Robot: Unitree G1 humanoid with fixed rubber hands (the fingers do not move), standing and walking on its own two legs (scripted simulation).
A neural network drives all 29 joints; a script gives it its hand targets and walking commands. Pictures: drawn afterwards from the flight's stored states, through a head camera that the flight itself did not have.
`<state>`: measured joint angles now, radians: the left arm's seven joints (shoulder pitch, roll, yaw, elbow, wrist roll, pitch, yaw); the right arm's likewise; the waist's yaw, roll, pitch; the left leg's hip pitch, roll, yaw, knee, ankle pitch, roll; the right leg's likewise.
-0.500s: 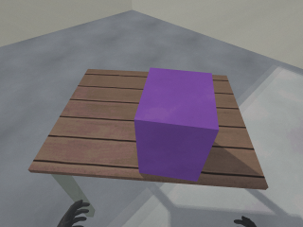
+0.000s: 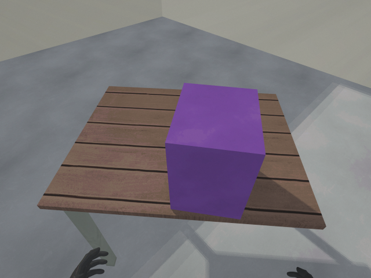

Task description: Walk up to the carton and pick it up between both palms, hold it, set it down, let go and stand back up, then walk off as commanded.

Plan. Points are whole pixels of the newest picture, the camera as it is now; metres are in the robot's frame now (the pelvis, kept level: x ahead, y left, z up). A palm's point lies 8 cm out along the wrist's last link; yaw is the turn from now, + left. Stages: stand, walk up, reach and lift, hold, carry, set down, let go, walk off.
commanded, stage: stand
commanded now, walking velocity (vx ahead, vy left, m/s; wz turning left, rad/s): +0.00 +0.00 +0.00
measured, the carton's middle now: (212, 151) +0.46 -0.04 +0.03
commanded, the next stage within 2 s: none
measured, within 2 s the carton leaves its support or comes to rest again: neither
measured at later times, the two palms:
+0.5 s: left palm out of the picture +0.14 +0.25 -0.08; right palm out of the picture +0.12 -0.26 -0.09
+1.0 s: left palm out of the picture +0.13 +0.25 -0.08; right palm out of the picture +0.11 -0.26 -0.10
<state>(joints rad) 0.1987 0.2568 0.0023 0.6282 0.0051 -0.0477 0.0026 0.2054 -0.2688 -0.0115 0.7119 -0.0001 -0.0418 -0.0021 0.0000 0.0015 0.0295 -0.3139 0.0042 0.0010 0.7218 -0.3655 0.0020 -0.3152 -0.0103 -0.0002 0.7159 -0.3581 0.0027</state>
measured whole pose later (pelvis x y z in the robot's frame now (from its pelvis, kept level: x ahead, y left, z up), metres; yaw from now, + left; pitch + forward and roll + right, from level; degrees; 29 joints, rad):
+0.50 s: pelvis -0.01 +0.00 +0.00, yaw +0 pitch -3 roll +0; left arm 0.20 0.26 0.00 0.64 0.01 -0.05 0.00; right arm 0.20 -0.27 -0.01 0.74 0.00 -0.04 0.00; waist 0.00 0.00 0.04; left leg -0.31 0.00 0.00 0.72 -0.36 0.00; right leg -0.32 -0.01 0.00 0.72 -0.35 0.00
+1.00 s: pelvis -0.01 +0.00 +0.00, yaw +0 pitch -3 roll +0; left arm 0.20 0.26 0.00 0.66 0.01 -0.04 0.00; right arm 0.20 -0.27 -0.01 0.78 0.00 -0.04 0.00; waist 0.00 0.00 0.05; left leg -0.31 0.00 0.00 0.72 -0.35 0.00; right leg -0.32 -0.01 0.00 0.72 -0.34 0.00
